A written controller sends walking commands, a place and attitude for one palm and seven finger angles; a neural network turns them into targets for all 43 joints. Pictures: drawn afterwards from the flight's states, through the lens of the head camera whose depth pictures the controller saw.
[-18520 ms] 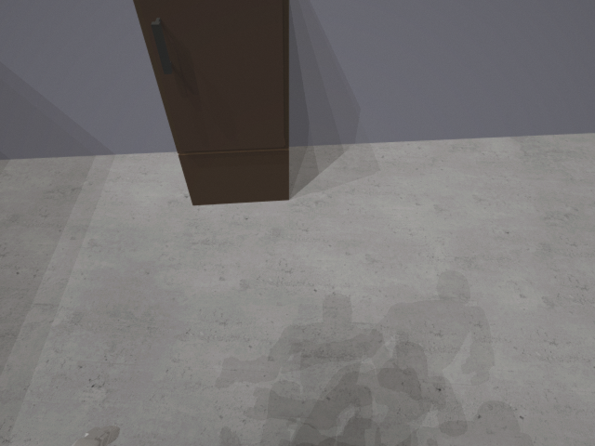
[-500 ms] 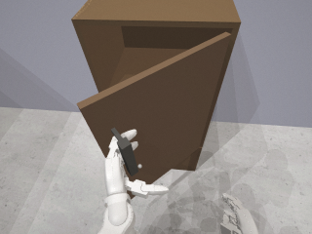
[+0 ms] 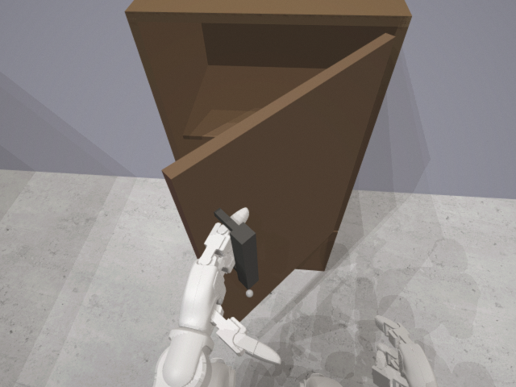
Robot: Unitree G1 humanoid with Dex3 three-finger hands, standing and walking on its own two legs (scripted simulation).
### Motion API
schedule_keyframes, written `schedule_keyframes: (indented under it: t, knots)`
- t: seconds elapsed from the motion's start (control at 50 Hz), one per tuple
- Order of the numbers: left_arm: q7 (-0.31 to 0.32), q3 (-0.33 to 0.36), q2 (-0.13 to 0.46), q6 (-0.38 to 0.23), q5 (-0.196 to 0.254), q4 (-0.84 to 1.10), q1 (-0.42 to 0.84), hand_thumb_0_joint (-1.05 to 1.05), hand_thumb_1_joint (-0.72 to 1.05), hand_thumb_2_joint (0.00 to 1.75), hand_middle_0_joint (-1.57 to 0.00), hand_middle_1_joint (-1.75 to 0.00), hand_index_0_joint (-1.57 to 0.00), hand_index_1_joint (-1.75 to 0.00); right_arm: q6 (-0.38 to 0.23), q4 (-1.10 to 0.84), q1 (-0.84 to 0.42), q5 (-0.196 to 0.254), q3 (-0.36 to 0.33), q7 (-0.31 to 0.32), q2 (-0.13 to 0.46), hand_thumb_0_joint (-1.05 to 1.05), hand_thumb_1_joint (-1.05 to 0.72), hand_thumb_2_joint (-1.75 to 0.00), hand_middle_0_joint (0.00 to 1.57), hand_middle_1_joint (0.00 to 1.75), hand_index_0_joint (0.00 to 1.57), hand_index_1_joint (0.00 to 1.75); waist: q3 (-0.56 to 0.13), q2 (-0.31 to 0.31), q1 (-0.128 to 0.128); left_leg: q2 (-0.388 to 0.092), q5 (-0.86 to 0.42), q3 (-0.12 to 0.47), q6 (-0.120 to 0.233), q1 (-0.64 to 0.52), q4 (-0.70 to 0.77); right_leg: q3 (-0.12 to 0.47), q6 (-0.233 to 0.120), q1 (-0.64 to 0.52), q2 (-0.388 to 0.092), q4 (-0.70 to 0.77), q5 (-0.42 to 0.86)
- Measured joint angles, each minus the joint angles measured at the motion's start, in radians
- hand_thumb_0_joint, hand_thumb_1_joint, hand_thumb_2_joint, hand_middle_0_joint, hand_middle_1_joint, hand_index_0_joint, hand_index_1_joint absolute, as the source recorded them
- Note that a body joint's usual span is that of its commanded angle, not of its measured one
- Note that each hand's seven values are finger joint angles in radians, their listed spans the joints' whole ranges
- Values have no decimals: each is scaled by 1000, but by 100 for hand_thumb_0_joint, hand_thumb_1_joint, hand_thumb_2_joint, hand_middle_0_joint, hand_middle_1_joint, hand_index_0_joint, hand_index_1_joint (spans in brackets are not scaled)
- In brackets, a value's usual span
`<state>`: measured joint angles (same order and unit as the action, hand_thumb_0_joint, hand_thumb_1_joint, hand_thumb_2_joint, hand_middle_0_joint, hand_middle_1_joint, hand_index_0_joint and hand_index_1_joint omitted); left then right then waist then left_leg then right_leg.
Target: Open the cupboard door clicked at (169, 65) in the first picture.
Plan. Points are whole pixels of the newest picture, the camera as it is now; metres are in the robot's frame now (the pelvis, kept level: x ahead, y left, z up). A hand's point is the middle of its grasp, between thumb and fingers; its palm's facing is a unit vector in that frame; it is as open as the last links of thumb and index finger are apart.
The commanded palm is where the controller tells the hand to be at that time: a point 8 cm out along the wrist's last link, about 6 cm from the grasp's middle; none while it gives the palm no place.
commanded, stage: slide the hand sideways off the handle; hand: left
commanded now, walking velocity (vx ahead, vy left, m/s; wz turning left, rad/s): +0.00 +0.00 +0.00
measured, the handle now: (236, 250) +0.30 +0.05 +0.06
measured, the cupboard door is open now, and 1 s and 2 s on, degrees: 49 46 46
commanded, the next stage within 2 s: draw the hand back to the body in 0.86 s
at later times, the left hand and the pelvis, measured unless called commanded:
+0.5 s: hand (205, 318) +0.21 +0.08 +0.07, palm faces -0.11 -0.99 +0.00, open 16.1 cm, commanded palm +0.18 +0.14 +0.07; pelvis +0.00 +0.00 -0.01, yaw +0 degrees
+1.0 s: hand (168, 339) +0.18 +0.12 +0.07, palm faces -0.09 -1.00 +0.01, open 16.3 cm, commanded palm +0.16 +0.18 +0.07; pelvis +0.00 +0.00 -0.01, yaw +0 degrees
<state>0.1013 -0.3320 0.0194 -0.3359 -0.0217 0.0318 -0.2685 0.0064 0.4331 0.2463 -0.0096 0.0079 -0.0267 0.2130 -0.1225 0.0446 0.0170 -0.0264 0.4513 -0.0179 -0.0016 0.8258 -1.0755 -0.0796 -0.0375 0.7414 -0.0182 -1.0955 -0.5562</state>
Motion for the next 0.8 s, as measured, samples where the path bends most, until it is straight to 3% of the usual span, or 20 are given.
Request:
schedule_keyframes:
  t: [0.1,0.26,0.6,0.8]
  knots:
    - [5,19,6,22,-5,18,-11,-1,-50,30,-20,-33,-19,-33,16,-12,8,2,9,0,-14,2,-90,-90,20,30,20,30,-3,-6,4,-4,0,-7,2,-3,1,8,2,0,4,2,4]
    - [-28,64,37,8,31,90,-123,-1,-50,30,-19,-32,-20,-33,10,-33,19,5,16,2,-15,2,-90,-90,20,30,20,30,-9,-4,0,-8,3,-6,2,-11,5,7,3,-10,8,12,6]
    - [-154,160,101,-29,100,208,-280,-1,-50,30,-18,-31,-19,-32,-13,-52,4,16,-5,24,-4,2,-90,-90,20,30,20,30,-23,-4,-16,-11,31,14,-5,37,-48,-10,-3,27,13,-30,-23]
    - [-225,240,126,-40,164,232,-330,-1,-50,30,-16,-30,-16,-31,-19,-47,10,26,-12,42,-1,2,-90,-90,20,30,20,30,-29,2,-22,-12,40,27,-6,61,-73,-22,-3,40,15,-44,-31]
